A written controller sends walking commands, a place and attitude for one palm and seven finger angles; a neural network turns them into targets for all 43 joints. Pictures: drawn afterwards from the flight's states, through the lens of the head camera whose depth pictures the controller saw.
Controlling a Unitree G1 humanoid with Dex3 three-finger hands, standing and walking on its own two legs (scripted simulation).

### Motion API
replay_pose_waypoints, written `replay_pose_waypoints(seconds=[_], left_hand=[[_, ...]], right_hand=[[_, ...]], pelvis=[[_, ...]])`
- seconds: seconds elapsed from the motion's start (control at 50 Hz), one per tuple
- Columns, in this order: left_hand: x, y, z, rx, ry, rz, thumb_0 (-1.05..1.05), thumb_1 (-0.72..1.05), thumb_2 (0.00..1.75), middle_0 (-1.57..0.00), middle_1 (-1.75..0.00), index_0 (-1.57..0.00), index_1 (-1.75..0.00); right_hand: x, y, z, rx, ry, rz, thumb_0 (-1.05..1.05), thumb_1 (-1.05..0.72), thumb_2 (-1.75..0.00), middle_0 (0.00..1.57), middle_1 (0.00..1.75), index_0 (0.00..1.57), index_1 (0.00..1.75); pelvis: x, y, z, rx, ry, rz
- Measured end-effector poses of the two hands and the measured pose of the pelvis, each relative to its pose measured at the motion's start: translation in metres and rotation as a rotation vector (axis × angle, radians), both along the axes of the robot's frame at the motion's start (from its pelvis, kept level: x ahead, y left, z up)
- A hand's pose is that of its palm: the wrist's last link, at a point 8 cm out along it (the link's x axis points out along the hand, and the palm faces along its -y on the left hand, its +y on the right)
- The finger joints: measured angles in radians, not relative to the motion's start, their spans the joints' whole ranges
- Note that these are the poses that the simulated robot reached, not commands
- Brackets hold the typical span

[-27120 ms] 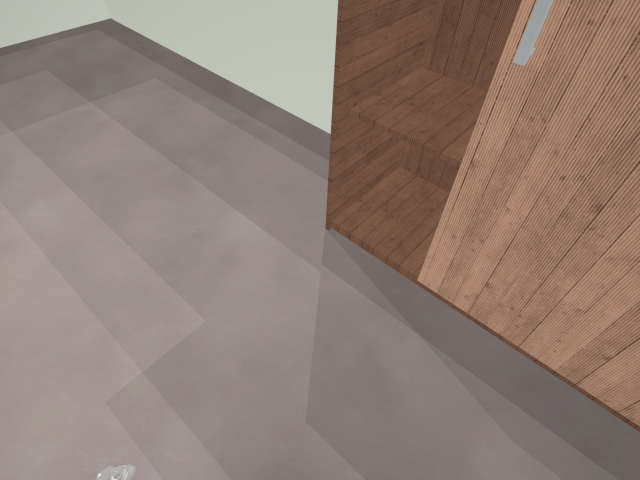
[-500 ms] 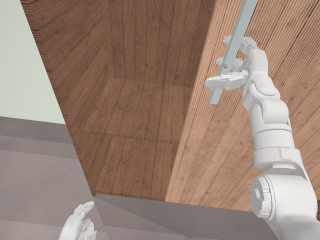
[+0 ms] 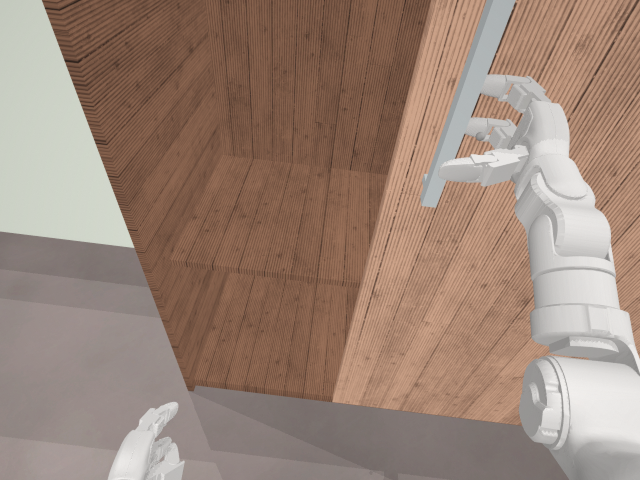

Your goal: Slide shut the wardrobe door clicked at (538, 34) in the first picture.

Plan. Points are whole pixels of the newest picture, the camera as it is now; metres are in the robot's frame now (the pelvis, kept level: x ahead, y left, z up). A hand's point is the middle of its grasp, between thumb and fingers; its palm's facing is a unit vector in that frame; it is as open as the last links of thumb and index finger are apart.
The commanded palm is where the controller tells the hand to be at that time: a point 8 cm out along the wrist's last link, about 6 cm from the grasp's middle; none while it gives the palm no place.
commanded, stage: move the hooked fingers beside the handle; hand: right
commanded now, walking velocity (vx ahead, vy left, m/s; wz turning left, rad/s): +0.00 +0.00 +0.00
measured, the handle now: (457, 104) +0.49 -0.12 +0.27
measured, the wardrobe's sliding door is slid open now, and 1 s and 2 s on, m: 0.44 0.44 0.44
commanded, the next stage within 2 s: none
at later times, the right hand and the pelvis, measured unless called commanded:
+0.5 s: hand (494, 144) +0.43 -0.15 +0.26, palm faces +0.06 +1.00 -0.01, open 14.0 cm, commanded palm +0.41 -0.21 +0.25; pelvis +0.01 -0.01 +0.00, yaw +0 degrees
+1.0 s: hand (508, 150) +0.43 -0.17 +0.25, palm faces +0.07 +1.00 -0.02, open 14.0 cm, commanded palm +0.40 -0.23 +0.25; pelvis +0.01 -0.01 +0.00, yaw +0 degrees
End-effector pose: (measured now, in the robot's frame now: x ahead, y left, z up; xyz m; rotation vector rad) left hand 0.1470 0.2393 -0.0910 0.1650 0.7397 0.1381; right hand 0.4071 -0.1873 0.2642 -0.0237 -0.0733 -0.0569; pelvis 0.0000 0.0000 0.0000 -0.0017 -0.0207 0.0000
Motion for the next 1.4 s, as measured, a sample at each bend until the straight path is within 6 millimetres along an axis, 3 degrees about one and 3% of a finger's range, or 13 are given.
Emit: replay_pose_waypoints(seconds=[0.18,0.34,0.44,0.6,0.7,0.78,0.94,1.12,1.28,1.4], left_hand=[[-0.006,-0.007,-0.002,-0.023,0.008,0.015,0.01,0.9,0.9,-0.21,-0.3,-0.2,-0.3],[-0.015,-0.006,-0.007,-0.017,0.045,0.019,0.01,0.9,0.9,-0.21,-0.3,-0.2,-0.3],[-0.009,-0.006,-0.007,-0.013,0.042,0.011,0.01,0.9,0.9,-0.21,-0.3,-0.2,-0.3],[0.007,-0.007,0.002,-0.009,-0.004,0.007,0.01,0.9,0.9,-0.21,-0.3,-0.2,-0.3],[0.013,-0.008,0.006,-0.002,-0.021,-0.007,0.01,0.9,0.9,-0.21,-0.3,-0.2,-0.3],[0.018,-0.009,0.005,-0.001,-0.017,-0.02,0.01,0.9,0.9,-0.21,-0.3,-0.2,-0.3],[0.02,-0.012,0.002,-0.01,-0.016,-0.019,0.01,0.9,0.9,-0.21,-0.3,-0.2,-0.3],[0.016,-0.013,0.002,-0.013,-0.001,-0.016,0.01,0.9,0.9,-0.21,-0.3,-0.2,-0.3],[0.011,-0.007,-0.003,-0.003,0.02,-0.01,0.01,0.9,0.9,-0.21,-0.3,-0.2,-0.3],[0.015,-0.008,0.001,0.001,0.003,-0.014,0.01,0.9,0.9,-0.21,-0.3,-0.2,-0.3]], right_hand=[[0.01,-0.006,-0.009,0.011,0.047,-0.016,-0.01,0.5,-0.3,0.3,1.2,0.31,1.2],[0.002,-0.019,-0.005,-0.009,-0.029,-0.016,-0.01,0.5,-0.3,0.3,1.2,0.3,1.2],[-0.002,-0.018,-0.001,0.005,-0.023,0.009,-0.01,0.5,-0.3,0.3,1.2,0.3,1.2],[0.001,-0.032,-0.017,0.017,0.045,-0.039,-0.01,0.5,-0.3,0.3,1.2,0.31,1.2],[-0.006,-0.041,-0.005,-0.011,-0.034,-0.043,-0.01,0.5,-0.3,0.3,1.2,0.3,1.2],[-0.008,-0.041,0.002,-0.008,-0.036,-0.01,-0.01,0.5,-0.3,0.3,1.2,0.3,1.2],[-0.002,-0.037,-0.018,-0.005,0.052,-0.013,-0.01,0.5,-0.3,0.3,1.2,0.3,1.2],[-0.006,-0.045,0.002,-0.006,-0.03,-0.027,-0.01,0.5,-0.3,0.3,1.2,0.31,1.2],[-0.004,-0.046,-0.019,-0.019,0.05,-0.02,-0.01,0.5,-0.3,0.3,1.2,0.3,1.2],[-0.011,-0.034,0.002,0.011,-0.069,0.015,-0.01,0.5,-0.3,0.3,1.2,0.3,1.2]], pelvis=[[0.003,-0.002,0.0,-0.002,0.009,0.013],[0.006,-0.004,0.0,0.001,0.003,0.011],[0.009,-0.005,0.0,0.003,0.001,0.007],[0.008,-0.005,0.0,0.002,0.007,0.012],[0.01,-0.004,0.0,0.004,0.002,0.006],[0.012,-0.005,0.0,0.005,0.0,-0.004],[0.011,-0.007,0.0,0.004,0.009,-0.003],[0.014,-0.005,0.0,0.004,0.001,0.0],[0.012,-0.006,0.0,0.004,0.011,-0.006],[0.015,-0.005,0.0,0.004,0.0,-0.003]])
